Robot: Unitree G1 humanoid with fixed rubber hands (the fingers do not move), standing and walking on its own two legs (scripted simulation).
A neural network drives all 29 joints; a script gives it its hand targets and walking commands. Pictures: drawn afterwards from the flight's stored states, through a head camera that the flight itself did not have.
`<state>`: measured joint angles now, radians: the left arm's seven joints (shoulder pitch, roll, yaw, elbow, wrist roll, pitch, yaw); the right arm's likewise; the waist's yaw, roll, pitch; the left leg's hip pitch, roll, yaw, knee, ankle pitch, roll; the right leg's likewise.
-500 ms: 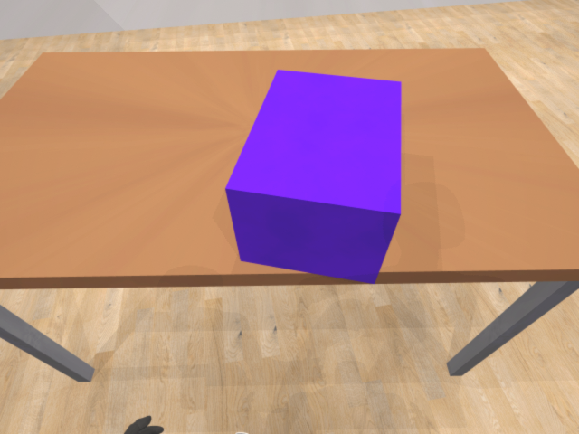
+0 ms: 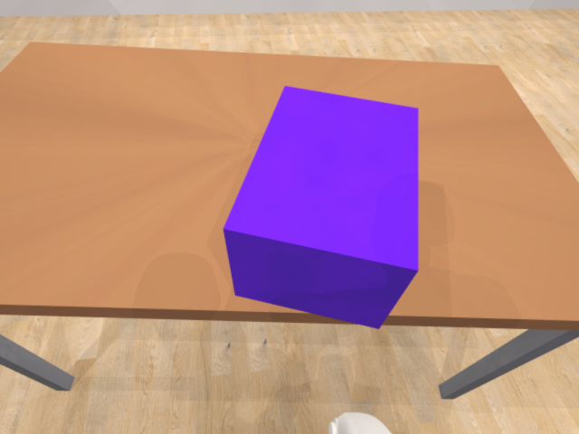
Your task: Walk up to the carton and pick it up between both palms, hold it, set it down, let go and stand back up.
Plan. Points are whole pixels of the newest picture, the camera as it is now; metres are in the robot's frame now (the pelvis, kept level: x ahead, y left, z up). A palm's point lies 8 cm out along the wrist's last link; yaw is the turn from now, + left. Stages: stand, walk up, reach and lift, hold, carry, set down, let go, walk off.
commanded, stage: walk up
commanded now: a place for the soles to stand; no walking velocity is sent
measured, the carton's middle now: (328, 199) +0.45 -0.04 +0.06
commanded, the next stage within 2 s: reach and lift in 1.74 s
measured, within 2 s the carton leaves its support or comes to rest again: neither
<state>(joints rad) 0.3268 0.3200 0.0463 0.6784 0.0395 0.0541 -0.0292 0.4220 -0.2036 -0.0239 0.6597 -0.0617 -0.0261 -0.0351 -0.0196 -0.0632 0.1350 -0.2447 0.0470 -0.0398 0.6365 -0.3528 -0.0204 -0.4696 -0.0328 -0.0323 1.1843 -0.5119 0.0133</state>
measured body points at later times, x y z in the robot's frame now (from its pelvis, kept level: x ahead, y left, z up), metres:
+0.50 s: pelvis +0.00 -0.04 -0.02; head +0.04 -0.07 +0.43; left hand +0.11 +0.23 -0.10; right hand +0.14 -0.32 -0.14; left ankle -0.02 +0.09 -0.69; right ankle +0.11 -0.19 -0.72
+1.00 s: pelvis -0.03 +0.01 +0.00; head +0.00 +0.01 +0.45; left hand +0.09 +0.25 -0.13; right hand +0.00 -0.25 -0.13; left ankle -0.02 +0.11 -0.72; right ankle -0.04 -0.12 -0.73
